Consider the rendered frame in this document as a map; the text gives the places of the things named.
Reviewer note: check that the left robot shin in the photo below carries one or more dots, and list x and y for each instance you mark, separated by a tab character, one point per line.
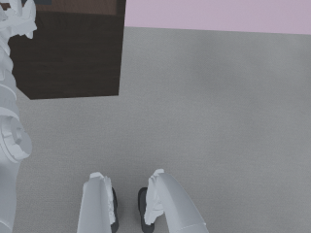
110	206

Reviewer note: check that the left robot hand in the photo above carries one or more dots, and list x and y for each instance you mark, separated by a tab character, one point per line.
18	20

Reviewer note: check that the cabinet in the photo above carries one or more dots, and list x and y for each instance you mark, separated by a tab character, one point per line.
71	55

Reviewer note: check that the left robot upper arm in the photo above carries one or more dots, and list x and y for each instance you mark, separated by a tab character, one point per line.
15	144

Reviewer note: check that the drawer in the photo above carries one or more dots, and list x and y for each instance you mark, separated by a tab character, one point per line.
98	7

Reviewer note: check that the left robot forearm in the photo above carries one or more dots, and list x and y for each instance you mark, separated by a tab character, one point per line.
8	85

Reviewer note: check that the left robot thigh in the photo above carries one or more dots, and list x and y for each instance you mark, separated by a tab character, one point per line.
94	212

